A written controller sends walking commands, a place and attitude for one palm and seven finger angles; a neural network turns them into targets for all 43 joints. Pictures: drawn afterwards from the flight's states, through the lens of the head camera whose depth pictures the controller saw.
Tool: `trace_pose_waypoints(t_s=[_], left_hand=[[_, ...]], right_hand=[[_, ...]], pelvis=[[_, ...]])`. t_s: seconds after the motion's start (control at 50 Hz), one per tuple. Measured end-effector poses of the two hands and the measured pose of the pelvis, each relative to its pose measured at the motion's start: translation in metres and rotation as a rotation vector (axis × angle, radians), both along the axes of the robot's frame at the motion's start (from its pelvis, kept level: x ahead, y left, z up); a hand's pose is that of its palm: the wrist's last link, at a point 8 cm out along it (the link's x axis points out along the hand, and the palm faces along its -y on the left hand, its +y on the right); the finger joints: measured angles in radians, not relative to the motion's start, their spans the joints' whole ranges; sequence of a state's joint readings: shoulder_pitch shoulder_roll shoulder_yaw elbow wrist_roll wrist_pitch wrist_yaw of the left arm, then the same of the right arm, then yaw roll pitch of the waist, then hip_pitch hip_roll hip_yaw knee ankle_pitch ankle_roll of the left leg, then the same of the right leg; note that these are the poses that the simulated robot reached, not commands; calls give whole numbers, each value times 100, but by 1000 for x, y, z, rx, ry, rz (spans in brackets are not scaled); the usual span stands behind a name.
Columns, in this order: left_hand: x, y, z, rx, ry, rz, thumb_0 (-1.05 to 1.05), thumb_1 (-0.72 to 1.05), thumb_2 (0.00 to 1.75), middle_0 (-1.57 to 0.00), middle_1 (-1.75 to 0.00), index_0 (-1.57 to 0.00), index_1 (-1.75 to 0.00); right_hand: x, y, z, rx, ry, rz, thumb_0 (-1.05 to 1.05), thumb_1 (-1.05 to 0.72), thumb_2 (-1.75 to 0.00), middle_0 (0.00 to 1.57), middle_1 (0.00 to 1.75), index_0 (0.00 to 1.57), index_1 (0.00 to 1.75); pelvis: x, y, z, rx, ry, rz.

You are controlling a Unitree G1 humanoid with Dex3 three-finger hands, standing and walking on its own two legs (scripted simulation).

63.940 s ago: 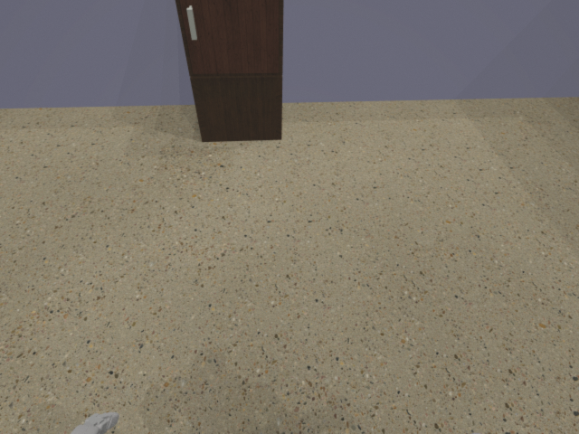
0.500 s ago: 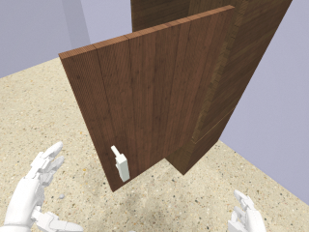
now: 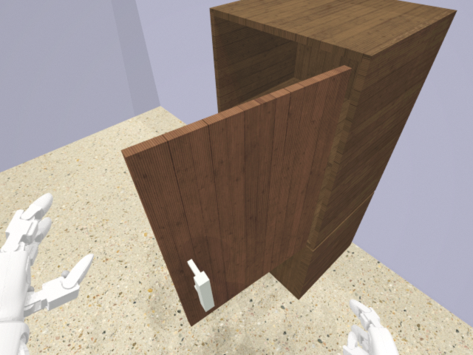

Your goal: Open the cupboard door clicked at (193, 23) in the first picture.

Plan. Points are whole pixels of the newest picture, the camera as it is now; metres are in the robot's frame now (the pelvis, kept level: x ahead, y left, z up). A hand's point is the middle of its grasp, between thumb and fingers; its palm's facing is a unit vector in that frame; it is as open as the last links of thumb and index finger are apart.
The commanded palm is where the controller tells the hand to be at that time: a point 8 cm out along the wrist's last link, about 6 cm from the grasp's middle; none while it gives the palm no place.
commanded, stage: draw the hand back to the body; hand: left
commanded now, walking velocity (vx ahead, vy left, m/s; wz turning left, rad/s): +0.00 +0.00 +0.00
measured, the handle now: (199, 284) +0.29 +0.12 -0.10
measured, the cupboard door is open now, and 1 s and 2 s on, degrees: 83 83 83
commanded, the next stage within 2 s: step back with the hand held close in 0.50 s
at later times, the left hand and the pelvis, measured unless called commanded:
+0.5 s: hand (59, 271) +0.17 +0.24 +0.16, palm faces +0.44 -0.80 -0.40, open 7.4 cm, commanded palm +0.12 +0.28 +0.18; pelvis -0.02 -0.02 +0.01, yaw -1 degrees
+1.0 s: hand (62, 270) +0.17 +0.24 +0.16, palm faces +0.30 -0.80 -0.52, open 7.4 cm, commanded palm +0.11 +0.28 +0.19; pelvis -0.04 -0.01 +0.01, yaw -3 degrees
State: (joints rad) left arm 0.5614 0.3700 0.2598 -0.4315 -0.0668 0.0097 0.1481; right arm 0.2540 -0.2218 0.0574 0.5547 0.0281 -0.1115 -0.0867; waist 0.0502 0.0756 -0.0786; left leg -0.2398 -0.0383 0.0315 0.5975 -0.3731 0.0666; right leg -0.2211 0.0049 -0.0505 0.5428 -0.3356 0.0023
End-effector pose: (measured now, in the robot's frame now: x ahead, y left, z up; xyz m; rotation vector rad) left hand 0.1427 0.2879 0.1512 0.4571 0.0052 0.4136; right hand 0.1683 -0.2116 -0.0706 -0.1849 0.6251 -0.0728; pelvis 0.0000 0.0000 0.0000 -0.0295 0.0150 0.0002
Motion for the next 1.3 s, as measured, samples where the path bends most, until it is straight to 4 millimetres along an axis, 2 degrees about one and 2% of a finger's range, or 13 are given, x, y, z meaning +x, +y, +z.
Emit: trace_pose_waypoints(t_s=[0.14,0.2,0.38,0.54,0.64,0.72,0.84,0.94,1.08,1.2,1.3], left_hand=[[-1,4,33,51,-110,13,0,63,78,-20,-30,-20,-30],[-3,4,41,60,-147,20,0,73,82,-20,-30,-20,-30],[-10,-11,19,-6,-74,11,1,86,88,-20,-30,-21,-30],[-16,-16,33,28,-124,13,1,89,89,-21,-30,-21,-30],[-14,-18,29,17,-110,16,1,89,90,-21,-30,-21,-30],[-8,-15,35,64,-134,0,1,89,90,-21,-30,-21,-30],[2,-20,31,97,-87,-79,1,89,90,-20,-30,-21,-30],[1,-20,29,123,-55,-142,1,89,90,-21,-30,-21,-30],[-20,-4,35,154,-105,-140,1,89,90,-21,-30,-22,-30],[-51,3,32,149,-154,-102,1,89,90,-21,-30,-21,-30],[-80,8,29,153,-196,-31,1,89,90,-21,-30,-21,-30]], right_hand=[[1,-10,7,-14,-3,12,1,-90,-89,20,30,20,30],[-1,-15,8,-15,0,13,1,-90,-89,20,30,20,30],[-13,-29,6,-26,34,1,1,-91,-89,20,30,20,30],[-16,-35,6,-24,24,0,1,-91,-89,20,30,20,30],[-17,-36,6,-16,24,-2,1,-91,-89,20,30,20,30],[-20,-39,7,-26,42,-10,1,-91,-89,20,30,20,30],[-34,-50,6,-48,86,-75,1,-90,-89,20,30,20,30],[-50,-54,5,-63,121,-141,1,-91,-89,20,30,20,30],[-72,-46,11,-85,121,-159,1,-91,-89,20,30,20,30],[-88,-33,14,-116,80,-119,1,-91,-89,20,30,20,30],[-103,-27,5,-125,72,-77,1,-90,-89,20,30,20,30]], pelvis=[[-5,-6,6,5,-37,-6],[-8,-9,8,7,-48,-8],[-14,-18,11,13,-69,-13],[-18,-25,12,13,-89,-12],[-21,-29,13,14,-91,-15],[-25,-30,13,5,-62,-19],[-31,-22,14,10,-19,-43],[-38,-15,13,14,-5,-53],[-57,-6,10,16,-12,-56],[-79,0,4,15,-26,-43],[-94,-1,-2,11,-30,-5]])
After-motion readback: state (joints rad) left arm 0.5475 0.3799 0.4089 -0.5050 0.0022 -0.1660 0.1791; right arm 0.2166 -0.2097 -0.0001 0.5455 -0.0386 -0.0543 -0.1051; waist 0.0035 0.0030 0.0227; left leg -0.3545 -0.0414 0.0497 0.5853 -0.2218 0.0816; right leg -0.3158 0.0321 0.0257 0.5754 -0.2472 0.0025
